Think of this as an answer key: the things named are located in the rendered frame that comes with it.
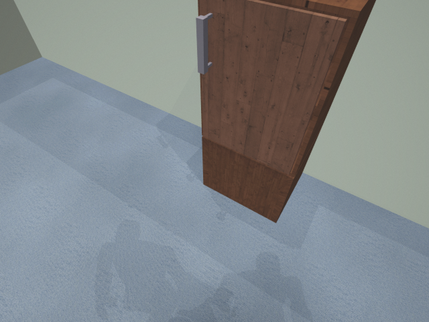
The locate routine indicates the cupboard door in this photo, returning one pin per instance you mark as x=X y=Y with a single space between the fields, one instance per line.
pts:
x=269 y=63

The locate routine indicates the handle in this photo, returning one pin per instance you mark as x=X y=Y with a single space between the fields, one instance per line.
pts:
x=202 y=43

